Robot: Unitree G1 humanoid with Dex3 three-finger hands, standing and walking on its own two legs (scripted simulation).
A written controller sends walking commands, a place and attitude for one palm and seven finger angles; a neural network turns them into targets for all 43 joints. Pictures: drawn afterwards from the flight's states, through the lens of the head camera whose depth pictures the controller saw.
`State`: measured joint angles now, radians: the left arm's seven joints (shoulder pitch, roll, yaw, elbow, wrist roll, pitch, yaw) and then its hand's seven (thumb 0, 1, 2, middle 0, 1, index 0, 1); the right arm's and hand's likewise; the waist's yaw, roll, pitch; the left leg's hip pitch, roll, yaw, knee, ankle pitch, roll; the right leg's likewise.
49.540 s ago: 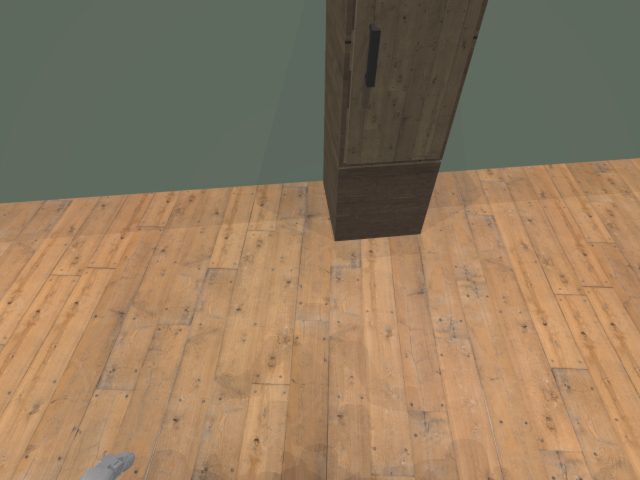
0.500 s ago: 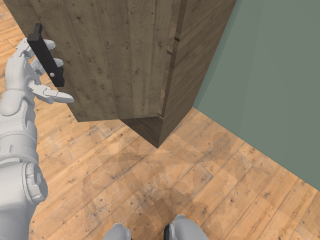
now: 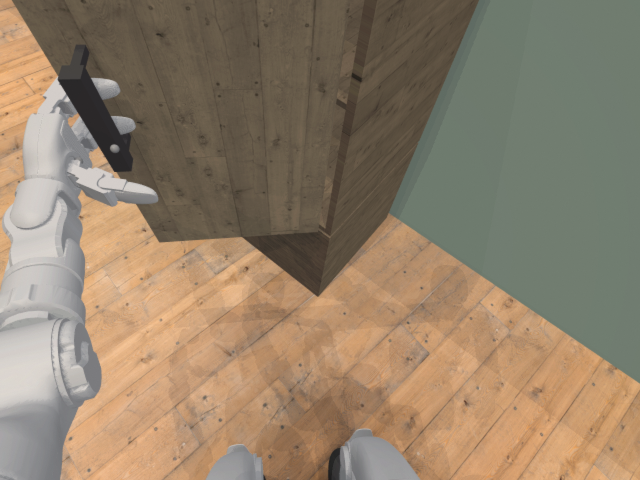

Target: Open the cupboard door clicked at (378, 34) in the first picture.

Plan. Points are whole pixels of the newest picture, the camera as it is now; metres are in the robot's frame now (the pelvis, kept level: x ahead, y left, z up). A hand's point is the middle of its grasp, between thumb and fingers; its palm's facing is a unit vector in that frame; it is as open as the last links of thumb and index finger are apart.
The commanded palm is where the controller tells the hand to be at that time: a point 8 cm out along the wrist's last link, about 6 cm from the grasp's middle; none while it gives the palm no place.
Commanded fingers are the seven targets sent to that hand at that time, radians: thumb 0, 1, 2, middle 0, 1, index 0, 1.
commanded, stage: slide the fingers in behind the handle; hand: left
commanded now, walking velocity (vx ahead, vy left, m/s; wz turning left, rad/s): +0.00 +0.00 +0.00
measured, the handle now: (103, 113) +0.55 +0.24 +0.09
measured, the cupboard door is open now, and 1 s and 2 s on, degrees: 46 45 89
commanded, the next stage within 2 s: close the thumb around the handle in 0.10 s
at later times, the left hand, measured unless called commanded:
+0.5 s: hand (113, 145) +0.50 +0.22 +0.08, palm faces +0.02 -1.00 -0.02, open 11.4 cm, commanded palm +0.48 +0.26 +0.08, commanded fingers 0.00 0.40 0.68 -0.36 -1.30 -0.36 -1.30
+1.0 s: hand (117, 148) +0.50 +0.21 +0.08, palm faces +0.01 -1.00 -0.01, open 5.8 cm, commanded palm +0.48 +0.26 +0.08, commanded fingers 0.00 0.90 0.90 -0.40 -1.35 -0.40 -1.35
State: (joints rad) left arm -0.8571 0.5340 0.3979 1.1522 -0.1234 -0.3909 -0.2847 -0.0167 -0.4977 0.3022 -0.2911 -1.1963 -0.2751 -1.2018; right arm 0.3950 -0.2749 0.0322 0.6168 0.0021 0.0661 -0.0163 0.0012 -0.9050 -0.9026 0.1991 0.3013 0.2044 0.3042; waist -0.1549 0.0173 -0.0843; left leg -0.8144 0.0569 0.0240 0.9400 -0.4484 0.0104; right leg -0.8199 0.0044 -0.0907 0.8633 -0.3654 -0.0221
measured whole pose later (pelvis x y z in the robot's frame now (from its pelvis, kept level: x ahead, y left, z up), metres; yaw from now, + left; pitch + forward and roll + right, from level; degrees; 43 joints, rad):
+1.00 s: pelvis +0.00 +0.01 +0.00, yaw -1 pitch +19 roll -3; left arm -0.85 0.55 0.44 1.15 -0.11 -0.38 -0.30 0.01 0.71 0.81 -0.37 -1.34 -0.37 -1.35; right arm 0.39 -0.27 0.04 0.60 0.00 0.07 -0.02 0.00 -0.90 -0.90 0.20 0.30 0.20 0.30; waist -0.18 0.02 -0.08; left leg -0.83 0.06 0.04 0.95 -0.46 0.02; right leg -0.84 0.01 -0.07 0.86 -0.36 -0.01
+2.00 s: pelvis +0.02 -0.03 +0.02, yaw +2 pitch +8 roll +0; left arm 0.07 -0.08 -0.11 0.10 0.03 -0.18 0.51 0.03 0.68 0.76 -0.31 -1.30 -0.33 -1.33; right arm 0.22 -0.18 0.01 0.54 -0.06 0.05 0.02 0.01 -0.90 -0.90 0.20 0.30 0.20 0.30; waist -0.01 0.04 -0.11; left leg -0.51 0.04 0.01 0.80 -0.43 -0.03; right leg -0.55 0.00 -0.10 0.81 -0.40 -0.06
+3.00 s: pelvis -0.01 -0.02 +0.01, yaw +3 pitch +7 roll +0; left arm 0.00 -0.10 -0.27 0.14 0.09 -0.13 0.63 -0.01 -0.48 0.31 -0.24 -0.76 -0.23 -0.76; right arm 0.18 -0.18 0.00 0.58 -0.06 0.00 0.02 0.01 -0.91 -0.90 0.20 0.30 0.20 0.30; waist -0.01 0.04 -0.10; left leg -0.57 0.02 0.00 0.87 -0.42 -0.02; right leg -0.60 -0.02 -0.11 0.87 -0.40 -0.05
